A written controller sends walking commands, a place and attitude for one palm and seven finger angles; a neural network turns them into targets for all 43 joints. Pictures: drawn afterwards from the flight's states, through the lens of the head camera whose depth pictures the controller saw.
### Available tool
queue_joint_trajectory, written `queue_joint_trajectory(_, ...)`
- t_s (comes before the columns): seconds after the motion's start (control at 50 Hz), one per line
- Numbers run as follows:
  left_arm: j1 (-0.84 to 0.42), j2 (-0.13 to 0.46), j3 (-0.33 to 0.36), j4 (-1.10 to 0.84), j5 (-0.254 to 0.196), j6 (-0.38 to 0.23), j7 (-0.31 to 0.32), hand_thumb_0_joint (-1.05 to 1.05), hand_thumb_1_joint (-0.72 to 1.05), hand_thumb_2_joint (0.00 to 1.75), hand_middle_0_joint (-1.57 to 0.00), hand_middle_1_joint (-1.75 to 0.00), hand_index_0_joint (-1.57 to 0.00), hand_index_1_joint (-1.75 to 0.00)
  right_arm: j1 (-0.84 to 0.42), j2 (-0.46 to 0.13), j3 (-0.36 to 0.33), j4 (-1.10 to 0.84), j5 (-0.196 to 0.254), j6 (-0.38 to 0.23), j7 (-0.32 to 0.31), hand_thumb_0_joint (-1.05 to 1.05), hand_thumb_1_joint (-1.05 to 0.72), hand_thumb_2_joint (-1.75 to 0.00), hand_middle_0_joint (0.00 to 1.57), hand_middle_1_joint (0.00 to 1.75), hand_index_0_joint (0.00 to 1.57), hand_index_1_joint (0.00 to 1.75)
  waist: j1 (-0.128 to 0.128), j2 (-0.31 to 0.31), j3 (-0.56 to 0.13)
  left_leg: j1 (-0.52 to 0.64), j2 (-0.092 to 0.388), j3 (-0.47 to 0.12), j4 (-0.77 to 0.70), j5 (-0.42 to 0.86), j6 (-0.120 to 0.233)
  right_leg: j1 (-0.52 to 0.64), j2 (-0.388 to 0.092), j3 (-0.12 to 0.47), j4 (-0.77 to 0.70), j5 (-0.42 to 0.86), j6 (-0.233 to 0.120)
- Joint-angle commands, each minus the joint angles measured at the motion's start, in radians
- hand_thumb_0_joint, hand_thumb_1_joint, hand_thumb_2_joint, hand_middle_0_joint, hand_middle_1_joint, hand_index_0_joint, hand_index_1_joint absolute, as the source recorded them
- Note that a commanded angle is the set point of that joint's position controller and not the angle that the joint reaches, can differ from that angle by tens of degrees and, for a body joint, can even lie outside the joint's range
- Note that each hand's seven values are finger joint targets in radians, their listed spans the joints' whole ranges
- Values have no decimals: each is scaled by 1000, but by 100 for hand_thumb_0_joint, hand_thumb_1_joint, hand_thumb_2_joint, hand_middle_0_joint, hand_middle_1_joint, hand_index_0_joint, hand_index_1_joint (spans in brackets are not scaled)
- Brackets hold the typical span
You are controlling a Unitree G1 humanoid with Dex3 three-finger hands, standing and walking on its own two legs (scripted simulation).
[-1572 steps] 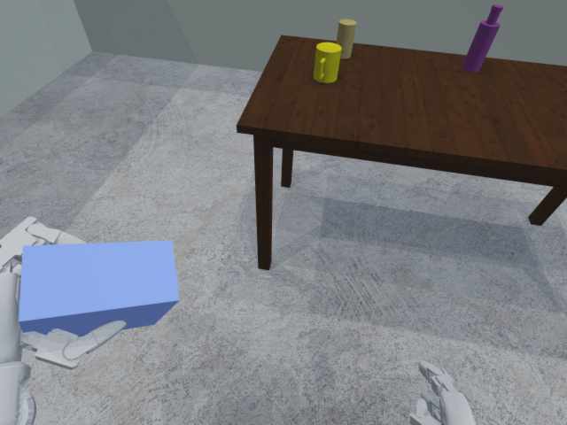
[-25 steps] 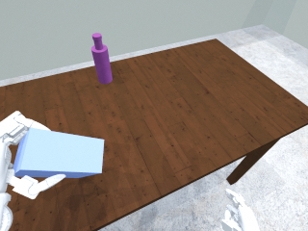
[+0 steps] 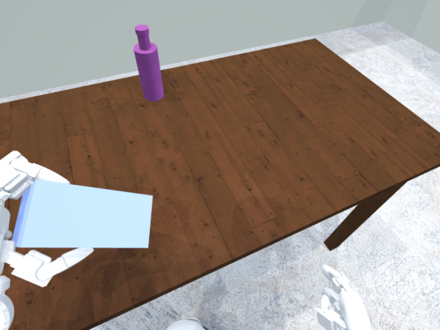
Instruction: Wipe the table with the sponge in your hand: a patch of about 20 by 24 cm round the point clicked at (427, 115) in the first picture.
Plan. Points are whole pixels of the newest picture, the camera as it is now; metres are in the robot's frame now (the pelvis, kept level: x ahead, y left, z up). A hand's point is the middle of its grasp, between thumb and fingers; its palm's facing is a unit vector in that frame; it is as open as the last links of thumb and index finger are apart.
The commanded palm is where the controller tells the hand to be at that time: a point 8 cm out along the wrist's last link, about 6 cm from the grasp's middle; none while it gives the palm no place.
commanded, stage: step back with the hand held close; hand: left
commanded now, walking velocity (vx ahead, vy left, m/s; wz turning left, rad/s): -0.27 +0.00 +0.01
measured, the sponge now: (100, 221) +0.23 +0.19 +0.14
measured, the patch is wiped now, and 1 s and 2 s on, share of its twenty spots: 1.00 1.00 1.00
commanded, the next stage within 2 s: stop stepping back and stand still in 0.80 s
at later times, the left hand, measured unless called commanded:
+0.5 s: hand (30, 259) +0.16 +0.22 +0.19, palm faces +0.23 -0.82 -0.52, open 10.6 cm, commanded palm +0.10 +0.27 +0.19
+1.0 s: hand out of the picture +0.03 +0.18 +0.18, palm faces +0.36 -0.81 -0.47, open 10.6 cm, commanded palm -0.01 +0.22 +0.19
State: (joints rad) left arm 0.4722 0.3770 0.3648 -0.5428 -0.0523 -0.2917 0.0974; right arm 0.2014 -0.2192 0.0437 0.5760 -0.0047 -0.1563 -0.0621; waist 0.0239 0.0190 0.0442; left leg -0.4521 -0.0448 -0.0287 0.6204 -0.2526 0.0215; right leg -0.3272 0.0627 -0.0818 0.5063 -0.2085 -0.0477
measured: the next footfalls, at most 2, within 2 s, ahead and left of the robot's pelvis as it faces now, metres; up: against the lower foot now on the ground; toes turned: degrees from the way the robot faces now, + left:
right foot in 0.44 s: -0.09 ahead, -0.14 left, +0.00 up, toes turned -2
left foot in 0.58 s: +0.03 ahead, +0.06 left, +0.00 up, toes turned -8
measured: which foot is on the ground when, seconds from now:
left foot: down 0.00-0.46, up 0.48-0.56, down 0.58-0.86, up 0.88-1.00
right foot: down 0.00-0.10, up 0.12-0.42, down 0.44-0.56, up 0.58-0.84, down 0.86-1.00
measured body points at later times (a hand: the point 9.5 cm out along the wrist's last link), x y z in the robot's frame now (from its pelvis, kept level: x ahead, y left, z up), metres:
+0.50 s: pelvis -0.06 +0.00 +0.00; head +0.02 +0.02 +0.44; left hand +0.14 +0.27 +0.22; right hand +0.13 -0.22 -0.08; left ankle +0.07 +0.07 -0.72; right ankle -0.13 -0.14 -0.73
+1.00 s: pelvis -0.18 -0.06 -0.01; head -0.15 -0.05 +0.44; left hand +0.01 +0.22 +0.21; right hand -0.02 -0.29 -0.10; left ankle -0.20 +0.07 -0.61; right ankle -0.14 -0.16 -0.73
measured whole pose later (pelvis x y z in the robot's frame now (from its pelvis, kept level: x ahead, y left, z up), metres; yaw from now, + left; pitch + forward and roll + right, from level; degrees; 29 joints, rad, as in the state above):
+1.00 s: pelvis -0.18 -0.06 -0.01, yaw -1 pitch -1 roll +0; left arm 0.48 0.42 0.44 -0.57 -0.06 -0.24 0.09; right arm 0.20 -0.20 -0.01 0.62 0.01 -0.09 -0.01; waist 0.02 -0.02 0.08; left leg -0.63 -0.10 -0.09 1.45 -0.43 -0.05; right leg -0.38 0.00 -0.03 0.68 -0.29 -0.04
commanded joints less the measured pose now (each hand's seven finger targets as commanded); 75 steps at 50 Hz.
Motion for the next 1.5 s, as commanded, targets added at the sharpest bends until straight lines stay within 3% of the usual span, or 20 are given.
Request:
queue_joint_trajectory(0.0,-59,202,141,-262,-28,-65,33,0,10,130,-120,-160,-120,-160,-69,-116,-60,-145,6,-51,-13,0,-90,-90,20,30,20,30,-12,-24,-182,218,87,-119,-38,89,-7,-70,-256,212,-119,43,-71)
queue_joint_trajectory(0.08,-73,216,166,-260,-12,-79,17,0,10,130,-120,-160,-120,-160,-101,-119,-51,-158,-17,-60,-18,0,-90,-90,20,30,20,30,-11,233,-127,-65,351,-444,-492,-231,72,123,-29,106,225,-197,39)
queue_joint_trajectory(0.16,-34,165,132,-231,-11,-85,3,0,10,130,-120,-160,-120,-160,-49,-98,-65,-140,-29,-67,-3,0,-90,-90,20,30,20,30,-4,127,-164,151,302,-311,-392,29,102,-16,-19,116,325,-267,37)
queue_joint_trajectory(0.36,44,214,179,-310,-59,-86,-30,0,10,130,-120,-160,-120,-160,-49,-102,-71,-131,-26,-88,19,0,-90,-90,20,30,20,30,9,237,-277,355,195,-212,-335,162,-73,95,20,47,-153,-143,-19)
queue_joint_trajectory(0.5,35,201,193,-237,-53,-64,-19,0,10,130,-120,-160,-120,-160,-54,-91,-70,-118,21,-40,8,0,-90,-90,20,30,20,30,-56,-175,-152,238,1,-82,212,-158,-25,-80,-344,132,-79,557,-158)
queue_joint_trajectory(0.52,16,222,213,-244,-47,-57,-7,0,10,130,-120,-160,-120,-160,-87,-84,-45,-136,20,-46,0,0,-90,-90,20,30,20,30,-63,-44,-151,210,6,-50,-118,112,-4,40,-238,53,127,730,-58)
queue_joint_trajectory(0.56,-74,204,179,-242,-44,-80,3,0,10,130,-120,-160,-120,-160,-92,-103,-69,-103,-18,-68,7,0,-90,-90,20,30,20,30,-37,158,-187,450,323,-362,-242,1019,108,-196,7,139,546,-271,31)
queue_joint_trajectory(0.78,-9,226,224,-330,-43,-24,7,0,10,130,-120,-160,-120,-160,-83,-115,-95,-161,-5,-43,23,0,-90,-90,20,30,20,30,3,274,-155,-108,224,-260,-299,-280,73,207,-12,45,152,-117,-11)
queue_joint_trajectory(0.82,-10,239,243,-254,-42,-14,-1,0,10,130,-120,-160,-120,-160,-82,-120,-100,-156,5,-35,31,0,-90,-90,20,30,20,30,17,175,-166,-156,147,-206,-78,-360,30,270,-63,55,-15,-27,-43)
queue_joint_trajectory(0.86,-28,261,237,-215,-44,-26,-2,0,10,130,-120,-160,-120,-160,-51,-89,-92,-135,22,-41,36,0,-90,-90,20,30,20,30,8,-190,-174,21,-62,11,617,-310,-68,1,-309,189,-226,136,-138)
queue_joint_trajectory(0.88,-63,223,193,-188,-33,-7,-10,0,10,130,-120,-160,-120,-160,-63,-131,-130,-155,35,-34,44,0,-90,-90,20,30,20,30,0,-406,-154,-87,-90,-94,966,-367,-91,-179,-543,579,-263,-10,-250)
queue_joint_trajectory(0.92,-25,199,199,-112,-20,40,10,0,10,130,-120,-160,-120,-160,-84,-71,-93,-141,25,14,53,0,-90,-90,20,30,20,30,-43,-145,-98,-47,8,-142,1066,-183,-84,-244,-430,373,-134,-122,-189)
queue_joint_trajectory(0.96,-38,199,181,-111,-9,49,39,0,10,130,-120,-160,-120,-160,-84,-70,-81,-140,25,32,40,0,-90,-90,20,30,20,30,-45,-27,-97,-95,37,-107,917,-126,-71,-120,-401,397,-113,-141,-150)
queue_joint_trajectory(1.14,-53,265,272,-303,-2,17,79,0,10,130,-120,-160,-120,-160,-20,-85,-134,-118,22,-36,17,0,-90,-90,20,30,20,30,-31,-191,-290,192,14,88,-195,-108,-3,130,-302,229,202,417,-45)
queue_joint_trajectory(1.2,-119,245,250,-269,16,-9,66,0,10,130,-120,-160,-120,-160,-13,-68,-162,-99,22,-17,6,0,-90,-90,20,30,20,30,-36,133,-185,331,112,222,-550,529,14,85,-26,-90,508,2,38)
queue_joint_trajectory(1.24,-319,296,227,-320,24,-37,43,0,10,130,-120,-160,-120,-160,-52,-50,-130,-86,-9,-32,12,0,-90,-90,20,30,20,30,-88,507,8,254,178,67,-241,655,66,-83,-12,-68,431,-353,27)
queue_joint_trajectory(1.28,-162,167,152,-140,50,-42,11,0,10,130,-120,-160,-120,-160,-20,-83,-151,-73,25,-14,47,0,-90,-90,20,30,20,30,-15,85,-82,139,141,41,271,569,54,195,-80,61,104,-185,-60)
queue_joint_trajectory(1.32,-79,193,178,-133,-6,4,-12,0,10,130,-120,-160,-120,-160,-45,-97,-151,-144,45,7,60,0,-90,-90,20,30,20,30,-10,-280,-222,-10,-66,10,818,-178,26,185,-294,364,-61,104,-148)
queue_joint_trajectory(1.38,-1,220,236,-124,-19,37,-32,0,10,130,-120,-160,-120,-160,-25,-83,-126,-128,35,54,71,0,-90,-90,20,30,20,30,-43,-249,-84,-29,12,1,870,-100,-11,-294,-341,439,-270,-664,-123)
queue_joint_trajectory(1.48,-213,237,192,-240,6,58,7,0,10,130,-120,-160,-120,-160,-22,-75,-101,-121,19,28,43,0,-90,-90,20,30,20,30,-60,-247,-135,357,46,99,307,-172,39,-477,-286,148,-243,-569,-38)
